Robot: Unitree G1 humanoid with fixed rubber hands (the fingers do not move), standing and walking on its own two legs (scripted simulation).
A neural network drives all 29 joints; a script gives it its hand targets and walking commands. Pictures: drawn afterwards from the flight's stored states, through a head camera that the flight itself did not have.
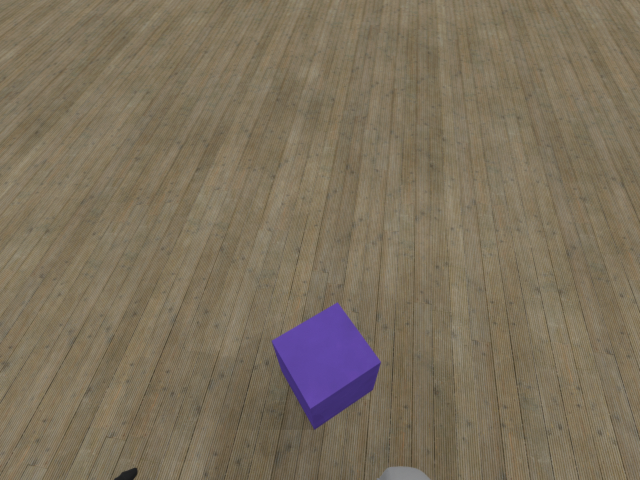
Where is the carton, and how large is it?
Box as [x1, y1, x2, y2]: [272, 302, 380, 429]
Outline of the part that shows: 337,302 272,340 281,370 314,429 370,391 373,387 380,363 378,358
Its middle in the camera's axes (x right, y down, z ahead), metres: +0.02 +0.37 +1.11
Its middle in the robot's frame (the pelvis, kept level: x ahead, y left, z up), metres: +0.46 -0.01 -0.64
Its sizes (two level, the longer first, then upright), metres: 0.210 0.200 0.250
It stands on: the floor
